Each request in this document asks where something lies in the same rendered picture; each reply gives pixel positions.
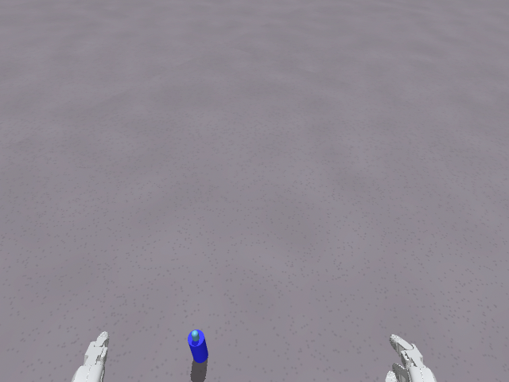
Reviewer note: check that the bottle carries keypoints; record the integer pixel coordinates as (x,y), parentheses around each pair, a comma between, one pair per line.
(198,346)

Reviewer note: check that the left robot hand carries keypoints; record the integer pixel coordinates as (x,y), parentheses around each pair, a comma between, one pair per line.
(93,369)

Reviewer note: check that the right robot hand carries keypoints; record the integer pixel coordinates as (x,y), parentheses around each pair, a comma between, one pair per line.
(412,361)

